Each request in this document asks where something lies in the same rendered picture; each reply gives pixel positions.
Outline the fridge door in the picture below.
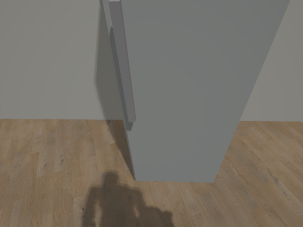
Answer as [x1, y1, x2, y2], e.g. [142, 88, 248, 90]
[102, 0, 290, 183]

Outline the handle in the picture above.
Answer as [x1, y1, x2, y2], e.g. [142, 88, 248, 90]
[108, 0, 136, 122]

